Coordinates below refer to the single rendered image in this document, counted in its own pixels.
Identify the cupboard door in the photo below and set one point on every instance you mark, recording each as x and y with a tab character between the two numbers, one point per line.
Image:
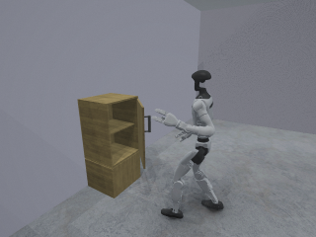
141	132

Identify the humanoid robot torso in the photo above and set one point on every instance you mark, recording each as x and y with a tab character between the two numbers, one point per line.
203	141

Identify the left robot thigh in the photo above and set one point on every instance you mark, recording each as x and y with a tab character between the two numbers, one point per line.
186	163

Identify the robot left forearm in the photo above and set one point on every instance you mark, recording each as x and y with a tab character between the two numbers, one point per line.
196	130

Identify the robot right hand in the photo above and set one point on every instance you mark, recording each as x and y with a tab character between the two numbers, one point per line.
185	136

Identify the robot left hand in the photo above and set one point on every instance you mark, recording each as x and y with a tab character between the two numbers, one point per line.
169	120

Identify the left robot upper arm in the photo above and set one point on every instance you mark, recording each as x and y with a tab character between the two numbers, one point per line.
200	108

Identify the handle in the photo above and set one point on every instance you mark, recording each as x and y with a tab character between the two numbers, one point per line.
149	123

